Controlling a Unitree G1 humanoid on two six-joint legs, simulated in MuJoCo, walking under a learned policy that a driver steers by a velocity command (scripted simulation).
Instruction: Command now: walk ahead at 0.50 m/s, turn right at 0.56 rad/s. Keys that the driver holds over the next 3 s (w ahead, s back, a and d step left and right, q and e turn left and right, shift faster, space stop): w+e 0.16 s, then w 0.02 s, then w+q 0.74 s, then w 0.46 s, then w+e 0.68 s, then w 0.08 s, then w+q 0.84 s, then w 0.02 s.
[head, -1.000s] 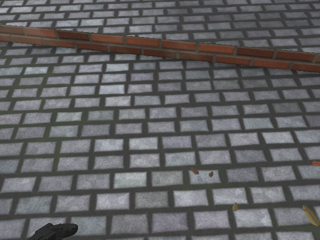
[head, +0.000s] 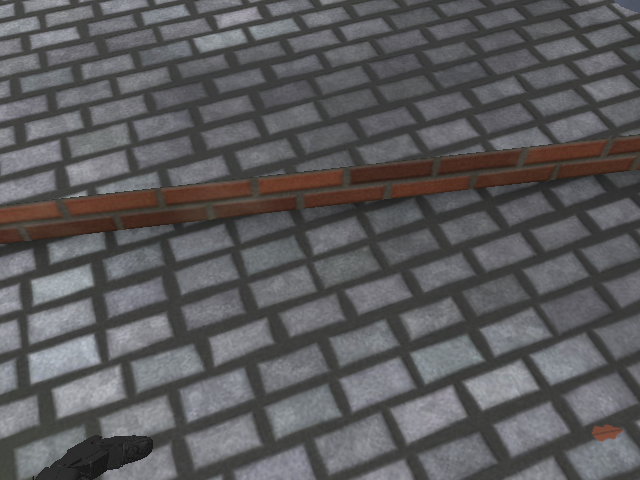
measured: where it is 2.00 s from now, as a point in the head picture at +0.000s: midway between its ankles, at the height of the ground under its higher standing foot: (264, 235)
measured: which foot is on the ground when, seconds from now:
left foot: down 0.00-0.00, up 0.02-0.50, down 0.52-1.00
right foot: down 0.00-0.52, up 0.54-1.00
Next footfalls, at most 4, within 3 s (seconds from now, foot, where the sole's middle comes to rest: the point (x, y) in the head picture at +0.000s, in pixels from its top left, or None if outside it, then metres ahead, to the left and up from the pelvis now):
0.52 left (268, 470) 0.47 0.11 -0.75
1.02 right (339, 331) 0.77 -0.05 -0.75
1.50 left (214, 283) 0.92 0.24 -0.75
2.04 right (303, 134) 1.28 0.01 -0.61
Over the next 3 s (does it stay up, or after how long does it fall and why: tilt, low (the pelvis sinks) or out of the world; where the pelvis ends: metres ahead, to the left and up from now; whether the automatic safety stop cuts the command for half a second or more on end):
stays up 1.66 0.08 0.17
